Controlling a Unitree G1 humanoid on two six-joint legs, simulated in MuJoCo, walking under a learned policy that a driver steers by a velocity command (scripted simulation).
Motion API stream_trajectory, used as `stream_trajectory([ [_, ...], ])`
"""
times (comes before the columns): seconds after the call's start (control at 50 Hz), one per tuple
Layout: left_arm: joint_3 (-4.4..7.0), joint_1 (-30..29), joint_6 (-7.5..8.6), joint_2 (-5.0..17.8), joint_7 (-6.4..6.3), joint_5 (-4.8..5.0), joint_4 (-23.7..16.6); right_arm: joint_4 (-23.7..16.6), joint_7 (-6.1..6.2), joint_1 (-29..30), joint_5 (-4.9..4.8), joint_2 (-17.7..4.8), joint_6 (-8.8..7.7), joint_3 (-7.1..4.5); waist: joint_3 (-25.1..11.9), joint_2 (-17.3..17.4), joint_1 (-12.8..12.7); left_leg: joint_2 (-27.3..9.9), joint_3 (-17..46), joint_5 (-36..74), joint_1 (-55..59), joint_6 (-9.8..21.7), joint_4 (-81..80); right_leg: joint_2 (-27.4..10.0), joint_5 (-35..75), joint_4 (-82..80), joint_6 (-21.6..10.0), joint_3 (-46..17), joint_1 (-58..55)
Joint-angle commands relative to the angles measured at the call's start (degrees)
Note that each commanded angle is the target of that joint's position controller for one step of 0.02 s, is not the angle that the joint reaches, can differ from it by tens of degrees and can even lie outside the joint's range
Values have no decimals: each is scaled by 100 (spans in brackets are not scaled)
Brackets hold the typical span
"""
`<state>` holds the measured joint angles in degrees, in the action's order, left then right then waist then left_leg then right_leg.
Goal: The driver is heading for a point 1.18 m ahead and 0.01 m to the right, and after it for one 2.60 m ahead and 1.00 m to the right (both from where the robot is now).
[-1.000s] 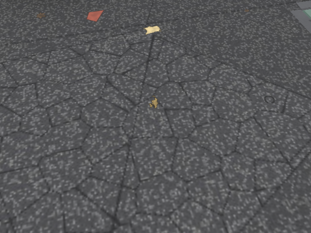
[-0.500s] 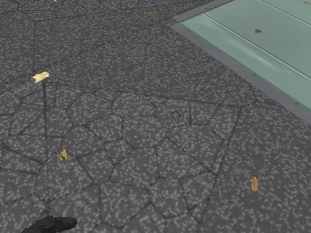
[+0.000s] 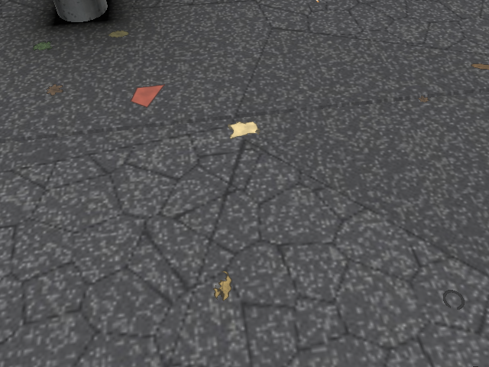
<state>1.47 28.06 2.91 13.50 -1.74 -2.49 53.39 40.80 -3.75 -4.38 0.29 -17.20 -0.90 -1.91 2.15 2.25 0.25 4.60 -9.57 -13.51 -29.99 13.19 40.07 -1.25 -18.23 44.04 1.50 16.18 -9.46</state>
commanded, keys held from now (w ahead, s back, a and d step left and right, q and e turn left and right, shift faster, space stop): w+q+shift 0.14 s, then w+shift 0.20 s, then w+e+shift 0.66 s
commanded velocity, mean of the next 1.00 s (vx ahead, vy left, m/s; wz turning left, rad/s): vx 0.99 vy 0.00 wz -0.09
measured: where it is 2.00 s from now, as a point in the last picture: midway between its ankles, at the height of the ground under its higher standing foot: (244, 128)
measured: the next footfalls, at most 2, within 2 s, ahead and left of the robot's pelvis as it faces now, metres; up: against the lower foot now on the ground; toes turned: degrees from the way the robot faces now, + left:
right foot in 0.42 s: +0.61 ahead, -0.07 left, +0.00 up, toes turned +16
left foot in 0.82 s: +0.93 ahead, +0.22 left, +0.00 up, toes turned -1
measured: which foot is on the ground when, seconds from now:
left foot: down 0.00-0.40, up 0.42-0.80, down 0.82-1.00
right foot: up 0.00-0.40, down 0.42-0.84, up 0.86-1.00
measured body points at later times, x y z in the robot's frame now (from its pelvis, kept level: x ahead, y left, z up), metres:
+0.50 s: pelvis +0.46 -0.01 +0.02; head +0.49 +0.00 +0.47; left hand +0.53 +0.29 -0.08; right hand +0.57 -0.29 -0.10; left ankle +0.22 +0.03 -0.57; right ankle +0.57 -0.08 -0.70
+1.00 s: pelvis +0.91 +0.09 +0.04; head +0.93 +0.10 +0.49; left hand +1.05 +0.38 -0.07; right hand +0.99 -0.20 -0.06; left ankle +0.89 +0.22 -0.70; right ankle +0.84 +0.00 -0.59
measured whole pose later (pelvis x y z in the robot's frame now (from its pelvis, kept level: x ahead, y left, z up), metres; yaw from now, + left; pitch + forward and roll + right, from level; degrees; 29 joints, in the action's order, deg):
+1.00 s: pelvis +0.91 +0.09 +0.04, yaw -7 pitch +2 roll +2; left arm 4.9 15.0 0.9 20.7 2.3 -1.3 44.5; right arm 43.3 0.6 -15.1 2.5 -16.9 -5.6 -2.0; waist -0.5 -3.0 -0.1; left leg -1.5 -6.3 -16.4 -11.6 -1.2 26.2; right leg -0.9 -16.9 72.8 -5.4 0.3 31.1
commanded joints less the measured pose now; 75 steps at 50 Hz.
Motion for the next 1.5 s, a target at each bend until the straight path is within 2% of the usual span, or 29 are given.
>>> stream_trajectory([
  [0.02, 63, -1089, 271, 556, 127, 92, -1646, 406, 230, -2058, 130, -1929, 127, -627, -1372, 1265, 514, -1621, 4637, 14, 5512, 1718, -1181, 483, -1043, 5738, 25, -1545, 5832],
  [0.04, 30, -1555, 449, 851, 127, 32, -1764, 283, 284, -2138, 93, -1698, 129, -649, -1489, 112, 816, -1949, 5585, -1174, 5322, 1681, -2326, 216, -616, 5337, -73, -2222, 6218],
  [0.08, 19, -1693, 489, 950, 145, -11, -1711, 431, 361, -1769, 104, -1084, 18, -494, -84, -868, 143, -1638, 4828, -1078, 3293, 1073, -2859, -307, -216, 3970, -76, -2204, 5706],
  [0.14, -65, -1562, 86, 796, 184, -232, -1672, 343, 396, -1415, 27, -845, -259, -344, 363, -873, -356, -890, 3650, -288, 1380, 818, -2983, -646, -336, 2867, 221, -2073, 4730],
  [0.22, -245, -2755, 68, 448, 342, -67, -2140, 440, 332, -1674, -19, -798, -464, -346, 598, -450, 64, -305, 2597, 1109, 679, 399, -3274, -647, 1702, 359, 198, -1518, 3991],
  [0.34, -136, -3190, 153, 714, 303, 41, -2235, 758, 341, -2265, -24, -1017, -533, -374, 36, 38, 499, -820, 2399, 4614, 3035, -139, -2678, 35, 2475, -1398, -417, -1216, 3481],
  [0.4, 188, -809, 152, 1324, 137, 147, -1520, 773, 431, -1814, 232, -1376, -442, -449, -1172, 390, -827, -955, 1972, 6324, 3440, -440, 27, 387, 1147, -1417, -730, -1113, 1528],
  [0.42, 318, 488, 113, 1586, 31, 107, -1173, 696, 454, -1513, 307, -1088, -438, -382, -1643, 218, -1444, -722, 1748, 5168, 2324, -492, 1932, -159, 184, -988, -905, -1650, 121],
  [0.44, 495, 642, 119, 2196, 59, -105, -1047, 390, 343, -2188, 7, -147, -499, -152, -2186, -1919, -782, 415, 1484, 337, 3, -893, 4501, -1698, -1376, -1672, -1901, -5066, -1352],
  [0.46, 441, 138, 70, 1710, 217, 60, -1026, 363, 336, -1986, 91, -356, -597, -77, -1917, -1783, -641, 341, 1704, -935, -1056, -777, 4670, -1727, -1731, -2838, -2029, -6944, -1262],
  [0.5, 368, -609, 104, 1094, 318, 137, -1065, 125, 318, -931, 216, -590, -613, -38, -715, -233, -449, -418, 1657, -164, -1223, -793, 4018, -1356, -948, -2876, -1908, -5417, 159],
  [0.54, 252, -395, 123, 774, 273, 131, -744, -210, 250, -568, 395, -391, -537, 41, -179, -214, -114, -632, 1602, -280, -935, -964, 3267, -856, -281, -3032, -1746, -4671, 1288],
  [0.6, 299, -235, 216, 965, 222, 205, -584, -463, 179, -321, 468, -256, -399, 177, 188, -427, 88, -894, 1409, -549, -946, -1270, 2214, -629, -3, -3446, -1857, -4309, 2093],
  [0.66, 404, -468, 242, 1143, 216, 201, -723, -889, 68, 664, 273, -196, -430, 335, 484, -537, -36, -826, 1060, 699, 140, -1499, 245, -248, 508, -3927, -1657, -3720, 3271],
  [0.76, 528, -105, 236, 1384, 279, 336, -660, -906, 179, 805, 176, -441, -448, 244, 51, -526, -256, -522, 998, 1535, 1293, -1419, -902, -372, 2530, -3296, -1212, -3715, 2346],
  [0.8, 569, -52, 200, 1558, 263, 291, -617, -629, 314, -149, 203, -709, -497, 77, -692, -327, 198, -267, 892, 702, 2491, -1271, -1131, -139, 4000, -1577, -981, -3469, 2021],
  [0.82, 578, -221, 225, 1565, 289, 291, -672, -432, 421, -1094, 242, -921, -530, -41, -1211, -271, 696, -666, 1174, 335, 3749, -1151, -983, 109, 3599, -187, -864, -3331, 2708],
  [0.84, 420, -383, 295, 961, 267, 267, -867, -319, 556, -2390, 368, -1393, -532, -223, -2088, 401, 1151, -2150, 2689, -1819, 5004, -945, -1145, 398, 1479, 1721, -857, -2905, 3542],
  [0.86, 261, 61, 260, 471, 253, 502, -1228, -325, 538, -2108, 417, -1735, -459, -307, -2683, 1969, 576, -3382, 5762, -3407, 5564, -437, -2394, 753, -932, 3225, -761, -2335, 4943],
  [0.92, 289, -1065, 25, 820, 306, 178, -1114, -267, 464, -1280, 316, -488, -435, -128, -534, 40, 453, -2586, 3587, -1420, 3574, -501, -2506, -183, 158, 3244, -762, -2061, 5587],
  [1.0, 197, -1715, -277, 441, 521, 59, -1535, 272, 393, -1604, 102, -182, -611, -65, -17, 372, 88, -2188, 1752, 897, 2935, -796, -2767, -524, 237, 2955, -668, -1953, 5740],
  [1.12, -1, -2761, -227, 412, 758, 17, -2107, 423, 429, -1124, 30, -424, -719, -109, 568, -112, -244, -1472, -444, 3673, 1929, -1128, -3041, -67, 2099, 132, -706, -840, 4291],
  [1.18, 109, -1643, -167, 705, 728, -23, -1711, 395, 503, -1368, -66, -1067, -643, -264, -250, 116, -732, -1603, -480, 6212, 2181, -1226, -1066, 725, 2158, -511, -919, -477, 2387],
  [1.22, 367, 106, -135, 1175, 493, -54, -1123, 279, 460, -1205, -108, -1112, -522, -302, -1151, -81, -1411, -1557, -311, 4356, 1399, -1374, 1864, 746, 2541, -877, -1320, -1145, 261],
  [1.24, 525, -215, -188, 1611, 302, 93, -1128, 294, 383, -1461, -41, -618, -448, -238, -831, -1095, -1044, -498, -414, -1481, 168, -1571, 4012, -32, 4796, -1112, -1522, -2088, -294],
  [1.26, 671, -361, -243, 2333, 323, 0, -1464, -124, 472, -2437, -51, -505, -353, -166, -2200, -1302, -482, -248, 487, -2435, -1046, -1817, 6078, -1678, 8647, -595, -2750, -4465, -1913],
  [1.28, 742, -483, -307, 2219, 252, 122, -1757, -266, 537, -2062, 25, -767, -333, -131, -3071, -503, -779, -431, 1293, -1725, -1428, -1778, 6171, -1889, 6983, -1293, -3040, -5207, -2005],
  [1.36, 448, -1407, -317, 1256, 81, 267, -1671, -353, 552, -1475, 307, -723, -52, -87, -622, 332, 89, -1004, 1406, -1333, -585, -1791, 3923, -857, 4993, -2387, -2310, -4210, 1742],
  [1.5, 557, -1357, -337, 1398, 146, 179, -1568, -749, 594, -634, 178, -315, 193, 31, -1057, -61, 37, -758, 1414, -57, 132, -1750, 1884, -21, 4601, -2040, -1536, -3915, 2621],
])
Velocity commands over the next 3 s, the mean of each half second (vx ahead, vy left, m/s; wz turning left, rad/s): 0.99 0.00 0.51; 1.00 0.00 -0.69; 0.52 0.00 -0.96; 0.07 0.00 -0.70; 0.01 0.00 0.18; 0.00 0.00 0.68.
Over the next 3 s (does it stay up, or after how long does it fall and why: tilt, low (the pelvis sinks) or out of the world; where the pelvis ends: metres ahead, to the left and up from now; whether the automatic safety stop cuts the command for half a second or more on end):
stays up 1.37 0.10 0.05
